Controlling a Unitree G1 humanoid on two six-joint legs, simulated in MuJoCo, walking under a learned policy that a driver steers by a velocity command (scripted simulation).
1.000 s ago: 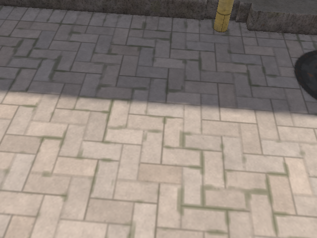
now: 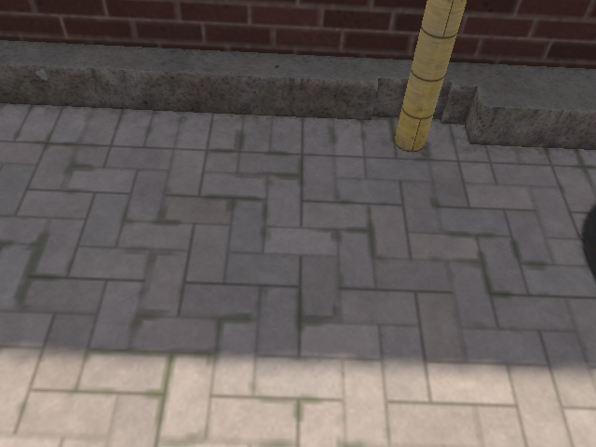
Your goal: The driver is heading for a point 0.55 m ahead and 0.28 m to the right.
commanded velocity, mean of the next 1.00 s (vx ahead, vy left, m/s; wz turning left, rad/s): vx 0.45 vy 0.00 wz -0.48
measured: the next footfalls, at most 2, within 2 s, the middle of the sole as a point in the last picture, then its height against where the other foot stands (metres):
right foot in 0.38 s outside the picture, level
left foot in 0.86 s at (326, 358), level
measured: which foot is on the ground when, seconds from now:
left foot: down 0.00-0.40, up 0.42-0.84, down 0.86-1.00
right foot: up 0.00-0.36, down 0.38-0.88, up 0.90-1.00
